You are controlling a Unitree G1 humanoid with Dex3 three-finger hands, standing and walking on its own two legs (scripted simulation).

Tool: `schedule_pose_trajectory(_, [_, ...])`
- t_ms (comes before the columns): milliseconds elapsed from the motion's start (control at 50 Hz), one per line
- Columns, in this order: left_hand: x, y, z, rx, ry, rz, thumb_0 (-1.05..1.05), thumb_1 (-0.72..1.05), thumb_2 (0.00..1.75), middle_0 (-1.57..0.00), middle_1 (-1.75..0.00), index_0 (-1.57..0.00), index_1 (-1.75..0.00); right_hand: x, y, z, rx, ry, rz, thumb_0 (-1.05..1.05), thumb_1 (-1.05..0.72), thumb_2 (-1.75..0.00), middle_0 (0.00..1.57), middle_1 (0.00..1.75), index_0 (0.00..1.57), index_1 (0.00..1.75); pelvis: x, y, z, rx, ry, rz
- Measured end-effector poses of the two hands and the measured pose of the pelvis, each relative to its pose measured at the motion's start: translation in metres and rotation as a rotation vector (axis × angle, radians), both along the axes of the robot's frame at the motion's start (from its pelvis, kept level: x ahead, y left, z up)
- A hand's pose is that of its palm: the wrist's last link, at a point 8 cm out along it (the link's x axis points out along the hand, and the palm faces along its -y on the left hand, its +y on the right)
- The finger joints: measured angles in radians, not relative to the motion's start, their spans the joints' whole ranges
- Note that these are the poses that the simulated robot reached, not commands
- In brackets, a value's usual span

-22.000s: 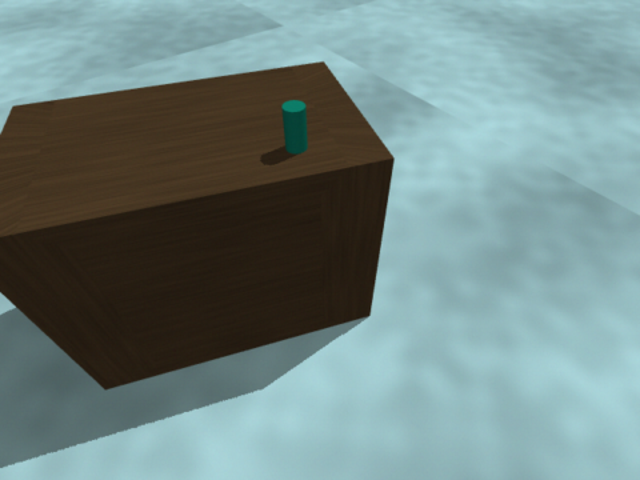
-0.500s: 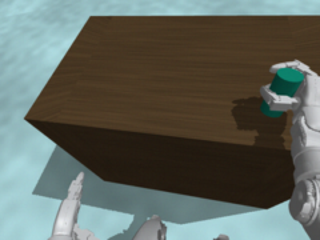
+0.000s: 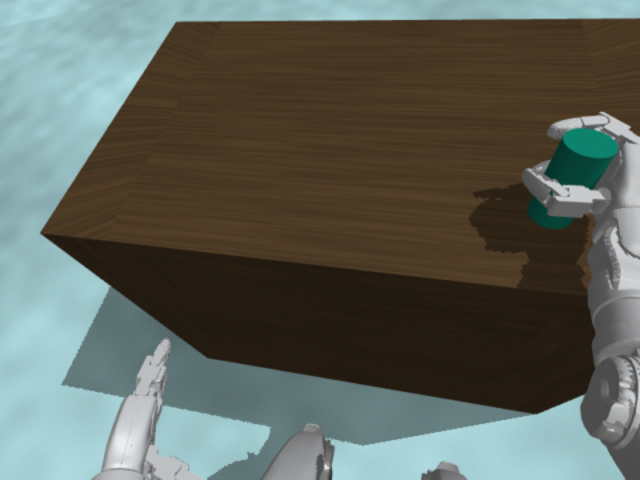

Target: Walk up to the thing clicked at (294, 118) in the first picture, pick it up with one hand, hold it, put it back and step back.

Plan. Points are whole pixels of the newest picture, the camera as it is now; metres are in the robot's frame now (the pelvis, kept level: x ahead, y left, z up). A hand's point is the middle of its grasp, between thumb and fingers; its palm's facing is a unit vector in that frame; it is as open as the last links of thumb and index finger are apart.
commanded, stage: open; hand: right
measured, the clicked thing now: (567, 181) +0.50 -0.18 +0.06
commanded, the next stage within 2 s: withdraw in 0.38 s
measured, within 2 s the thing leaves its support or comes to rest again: rests again in 0.04 s
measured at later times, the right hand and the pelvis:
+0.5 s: hand (561, 174) +0.51 -0.17 +0.07, palm faces +0.07 +1.00 +0.01, open 14.1 cm; pelvis +0.00 +0.00 +0.00, yaw +0 degrees
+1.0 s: hand out of the picture +0.50 -0.25 +0.20, palm faces +0.15 +0.98 -0.13, open 17.4 cm; pelvis +0.02 +0.00 +0.03, yaw +0 degrees
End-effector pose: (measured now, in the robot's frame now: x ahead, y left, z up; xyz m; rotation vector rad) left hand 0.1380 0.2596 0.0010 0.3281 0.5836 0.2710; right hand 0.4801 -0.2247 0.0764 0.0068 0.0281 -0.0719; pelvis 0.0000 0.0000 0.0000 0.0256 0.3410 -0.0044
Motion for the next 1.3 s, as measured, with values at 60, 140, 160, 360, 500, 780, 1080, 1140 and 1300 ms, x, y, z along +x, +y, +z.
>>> schedule_pose_trajectory(60, [0.001, 0.0, 0.001, 0.001, -0.001, -0.001, -0.01, -0.5, 0.02, -0.06, -0.05, -0.07, -0.05, 0.0, 0.0, 0.0, -0.002, 0.001, 0.004, 0.03, 0.14, -0.85, 1.01, 0.97, 0.91, 0.92, 0.0, 0.0, 0.0, -0.001, 0.002, 0.0])
schedule_pose_trajectory(140, [0.0, -0.001, 0.0, -0.004, 0.004, -0.001, -0.01, -0.5, 0.03, -0.06, -0.05, -0.07, -0.05, 0.0, 0.001, -0.001, -0.001, 0.004, 0.01, 0.01, 0.2, -0.68, 1.01, 0.87, 0.95, 0.85, 0.001, 0.0, 0.0, -0.001, 0.003, 0.001])
schedule_pose_trajectory(160, [0.0, -0.001, -0.001, -0.005, 0.004, 0.0, -0.01, -0.5, 0.03, -0.06, -0.05, -0.07, -0.05, 0.0, 0.001, -0.001, 0.0, 0.004, 0.01, 0.01, 0.22, -0.64, 1.01, 0.85, 0.95, 0.82, 0.001, 0.0, 0.0, -0.001, 0.003, 0.001])
schedule_pose_trajectory(360, [-0.002, 0.001, -0.001, -0.003, 0.008, 0.009, -0.01, -0.52, 0.05, -0.05, -0.05, -0.06, -0.05, 0.001, 0.002, -0.002, 0.002, 0.007, 0.002, 0.0, 0.41, -0.34, 0.82, 0.58, 0.81, 0.58, 0.0, 0.0, -0.001, -0.003, 0.001, 0.004])
schedule_pose_trajectory(500, [-0.001, 0.001, 0.0, -0.002, 0.008, 0.007, -0.01, -0.52, 0.05, -0.05, -0.05, -0.06, -0.05, 0.001, 0.002, -0.002, 0.0, 0.006, 0.001, -0.01, 0.49, -0.22, 0.6, 0.41, 0.6, 0.41, 0.001, 0.001, -0.001, -0.002, 0.002, 0.003])
schedule_pose_trajectory(780, [-0.001, 0.015, 0.011, -0.001, 0.022, 0.055, -0.01, -0.5, 0.03, -0.05, -0.05, -0.06, -0.05, 0.0, -0.034, 0.058, -0.021, -0.058, -0.059, -0.01, 0.53, -0.14, 0.22, 0.19, 0.22, 0.19, 0.011, 0.001, 0.015, -0.002, -0.048, 0.005])
schedule_pose_trajectory(1080, [0.019, -0.01, -0.002, -0.157, 0.07, -0.011, -0.01, -0.51, 0.04, -0.06, -0.05, -0.06, -0.05, -0.017, -0.093, 0.13, -0.21, 0.101, -0.148, -0.01, 0.57, -0.04, 0.07, 0.07, 0.08, 0.07, 0.02, 0.0, 0.041, -0.018, -0.117, 0.0])
schedule_pose_trajectory(1140, [0.013, -0.008, -0.004, -0.163, 0.121, -0.013, -0.01, -0.51, 0.04, -0.06, -0.05, -0.06, -0.05, -0.026, -0.115, 0.124, -0.236, 0.159, -0.224, -0.01, 0.58, -0.04, 0.07, 0.06, 0.07, 0.06, 0.023, 0.0, 0.045, -0.021, -0.12, 0.002])
schedule_pose_trajectory(1300, [0.018, 0.006, 0.003, -0.112, 0.19, 0.004, -0.01, -0.51, 0.06, -0.05, -0.04, -0.05, -0.05, -0.058, -0.168, 0.125, -0.269, 0.17, -0.413, -0.01, 0.6, -0.03, 0.06, 0.06, 0.06, 0.06, 0.031, -0.002, 0.052, -0.011, -0.134, -0.001])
